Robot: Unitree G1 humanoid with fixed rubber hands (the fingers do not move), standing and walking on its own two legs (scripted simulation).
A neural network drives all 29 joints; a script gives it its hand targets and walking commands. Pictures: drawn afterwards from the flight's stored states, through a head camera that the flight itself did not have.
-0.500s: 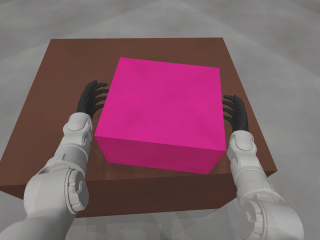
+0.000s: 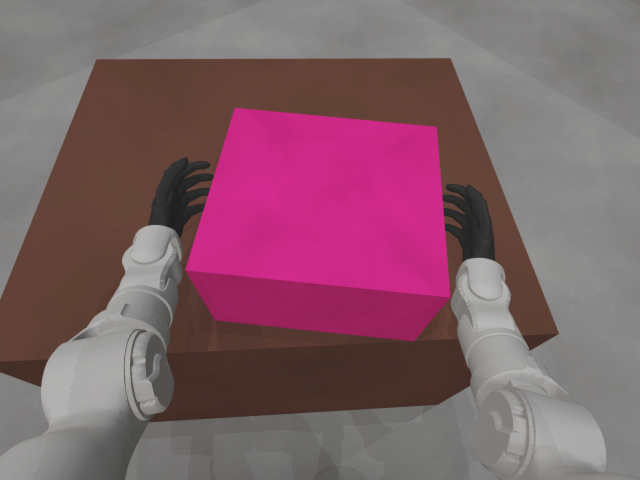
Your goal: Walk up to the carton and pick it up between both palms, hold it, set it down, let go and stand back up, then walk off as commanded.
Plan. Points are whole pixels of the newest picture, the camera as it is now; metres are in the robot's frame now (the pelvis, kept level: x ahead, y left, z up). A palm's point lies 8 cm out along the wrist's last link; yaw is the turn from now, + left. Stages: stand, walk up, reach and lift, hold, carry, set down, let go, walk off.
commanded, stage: set down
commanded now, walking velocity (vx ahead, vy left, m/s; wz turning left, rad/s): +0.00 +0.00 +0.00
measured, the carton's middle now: (324, 224) +0.48 +0.00 -0.04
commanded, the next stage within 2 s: none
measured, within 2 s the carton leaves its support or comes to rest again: neither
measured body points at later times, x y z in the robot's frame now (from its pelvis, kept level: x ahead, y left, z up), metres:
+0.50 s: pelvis +0.00 +0.00 +0.00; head +0.09 +0.02 +0.44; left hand +0.45 +0.21 +0.04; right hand +0.41 -0.19 +0.03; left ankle -0.03 +0.11 -0.74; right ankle -0.03 -0.13 -0.74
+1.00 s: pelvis -0.01 +0.00 +0.00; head +0.10 +0.02 +0.43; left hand +0.45 +0.21 +0.03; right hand +0.41 -0.19 +0.03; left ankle -0.03 +0.11 -0.74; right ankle -0.03 -0.13 -0.74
